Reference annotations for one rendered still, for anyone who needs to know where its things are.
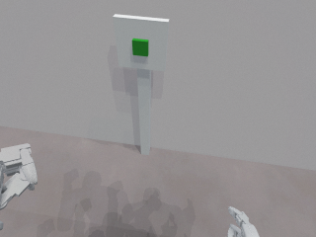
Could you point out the panel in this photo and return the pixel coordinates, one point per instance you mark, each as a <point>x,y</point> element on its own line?
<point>155,30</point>

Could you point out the right robot hand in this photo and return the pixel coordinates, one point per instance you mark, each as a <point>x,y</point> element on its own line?
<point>247,229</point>

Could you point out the left robot hand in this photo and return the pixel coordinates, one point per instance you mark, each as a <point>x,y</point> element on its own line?
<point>16,161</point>

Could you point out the button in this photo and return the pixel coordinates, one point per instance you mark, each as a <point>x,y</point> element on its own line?
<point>140,47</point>

